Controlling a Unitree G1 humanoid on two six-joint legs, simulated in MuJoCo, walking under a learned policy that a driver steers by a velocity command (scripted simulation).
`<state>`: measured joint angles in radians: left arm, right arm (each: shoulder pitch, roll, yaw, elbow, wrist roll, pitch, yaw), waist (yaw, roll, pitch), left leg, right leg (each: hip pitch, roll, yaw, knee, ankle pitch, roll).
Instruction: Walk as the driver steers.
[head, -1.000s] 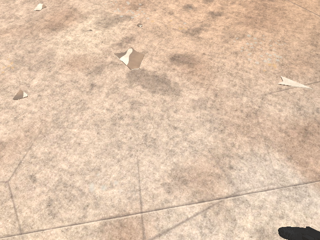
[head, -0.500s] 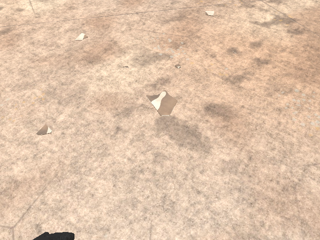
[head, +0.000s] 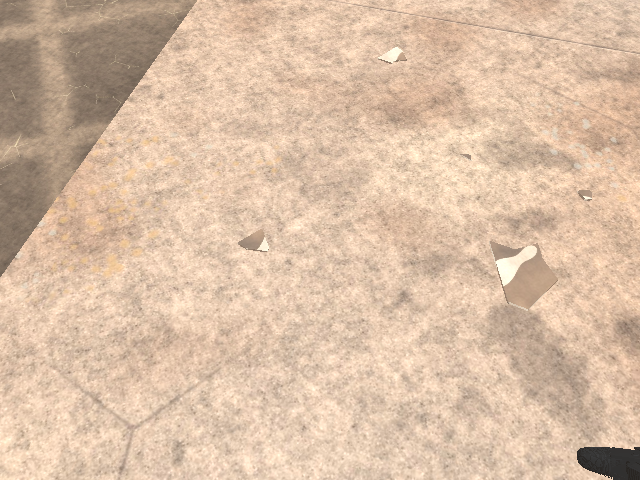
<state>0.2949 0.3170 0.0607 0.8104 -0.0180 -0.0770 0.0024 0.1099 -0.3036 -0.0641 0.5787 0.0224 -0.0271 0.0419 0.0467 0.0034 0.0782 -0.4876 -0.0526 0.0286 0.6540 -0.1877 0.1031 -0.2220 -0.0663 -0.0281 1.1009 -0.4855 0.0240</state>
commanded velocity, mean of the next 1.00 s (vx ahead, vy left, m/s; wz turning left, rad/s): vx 0.50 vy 0.00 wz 0.21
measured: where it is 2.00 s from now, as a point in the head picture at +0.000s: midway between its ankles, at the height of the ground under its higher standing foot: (297, 313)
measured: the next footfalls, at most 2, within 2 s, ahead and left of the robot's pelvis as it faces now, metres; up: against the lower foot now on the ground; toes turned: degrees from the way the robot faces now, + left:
right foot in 0.42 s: +0.43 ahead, -0.10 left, +0.00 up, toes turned +16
left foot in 0.92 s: +0.61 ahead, +0.21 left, +0.00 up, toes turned +9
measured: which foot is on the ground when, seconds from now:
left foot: down 0.00-0.44, up 0.46-0.90, down 0.92-1.00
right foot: up 0.00-0.40, down 0.42-0.92, up 0.94-1.00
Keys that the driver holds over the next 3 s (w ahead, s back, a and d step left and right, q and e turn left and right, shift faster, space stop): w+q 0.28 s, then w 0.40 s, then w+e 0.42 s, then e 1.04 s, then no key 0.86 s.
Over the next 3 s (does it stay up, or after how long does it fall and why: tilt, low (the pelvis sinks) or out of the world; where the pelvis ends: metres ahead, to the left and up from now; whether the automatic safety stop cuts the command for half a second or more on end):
stays up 0.77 0.10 0.02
